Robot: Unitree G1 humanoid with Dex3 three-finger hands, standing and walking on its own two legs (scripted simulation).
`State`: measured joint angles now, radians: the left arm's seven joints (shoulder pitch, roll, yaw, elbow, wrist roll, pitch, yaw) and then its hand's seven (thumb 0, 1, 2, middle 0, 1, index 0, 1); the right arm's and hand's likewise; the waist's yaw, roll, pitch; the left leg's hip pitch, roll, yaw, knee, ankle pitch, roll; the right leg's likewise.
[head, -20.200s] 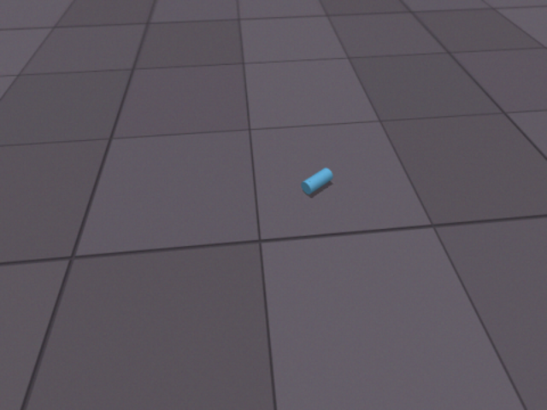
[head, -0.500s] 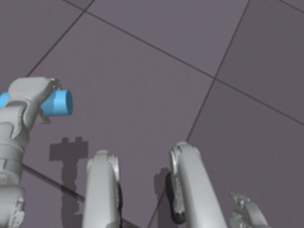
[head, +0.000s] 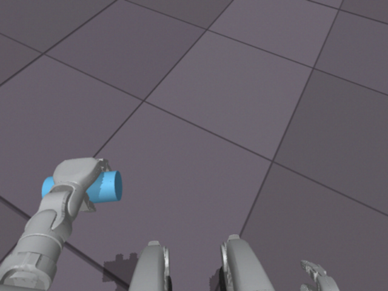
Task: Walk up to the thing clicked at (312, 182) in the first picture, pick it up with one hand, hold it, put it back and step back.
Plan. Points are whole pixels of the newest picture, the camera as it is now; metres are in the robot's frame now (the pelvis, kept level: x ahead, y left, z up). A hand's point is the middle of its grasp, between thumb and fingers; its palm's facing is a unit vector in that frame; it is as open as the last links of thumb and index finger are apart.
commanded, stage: lift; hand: left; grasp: from above
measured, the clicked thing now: (84, 188) +0.37 +0.25 -0.08
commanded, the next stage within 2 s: hold in 0.48 s
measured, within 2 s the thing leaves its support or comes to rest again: neither
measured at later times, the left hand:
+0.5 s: hand (81, 166) +0.37 +0.22 +0.02, palm faces -0.46 -0.07 -0.89, open 9.7 cm
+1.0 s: hand (69, 155) +0.37 +0.22 +0.07, palm faces -0.47 -0.04 -0.88, open 9.8 cm
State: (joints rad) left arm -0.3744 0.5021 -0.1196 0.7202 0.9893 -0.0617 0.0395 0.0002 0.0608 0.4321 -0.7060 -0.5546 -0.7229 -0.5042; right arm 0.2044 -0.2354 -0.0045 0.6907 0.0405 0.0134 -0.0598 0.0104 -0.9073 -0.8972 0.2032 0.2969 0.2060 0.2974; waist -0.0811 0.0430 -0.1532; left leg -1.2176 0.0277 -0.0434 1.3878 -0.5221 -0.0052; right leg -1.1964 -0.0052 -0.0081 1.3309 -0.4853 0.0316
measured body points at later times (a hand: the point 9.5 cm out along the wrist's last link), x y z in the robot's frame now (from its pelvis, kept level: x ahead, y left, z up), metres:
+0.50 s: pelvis +0.05 +0.00 +0.09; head +0.10 -0.01 +0.54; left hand +0.39 +0.22 +0.07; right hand +0.14 -0.27 -0.03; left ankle +0.07 +0.12 -0.60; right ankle +0.08 -0.14 -0.60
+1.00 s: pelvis +0.07 +0.00 +0.12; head +0.09 -0.01 +0.57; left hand +0.39 +0.22 +0.12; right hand +0.18 -0.26 +0.00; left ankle +0.07 +0.12 -0.60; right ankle +0.08 -0.14 -0.60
